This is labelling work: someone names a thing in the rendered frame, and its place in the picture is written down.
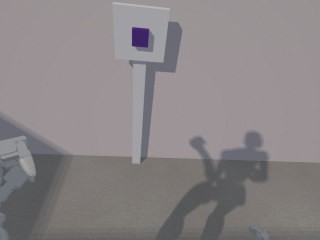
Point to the left robot hand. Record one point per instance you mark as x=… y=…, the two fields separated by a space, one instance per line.
x=15 y=155

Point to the right robot hand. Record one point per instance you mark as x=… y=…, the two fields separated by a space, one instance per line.
x=258 y=233

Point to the button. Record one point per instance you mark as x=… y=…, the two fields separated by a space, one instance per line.
x=140 y=37

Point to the left robot forearm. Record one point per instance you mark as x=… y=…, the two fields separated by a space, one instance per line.
x=3 y=233

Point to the panel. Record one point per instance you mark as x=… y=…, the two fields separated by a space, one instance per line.
x=156 y=19

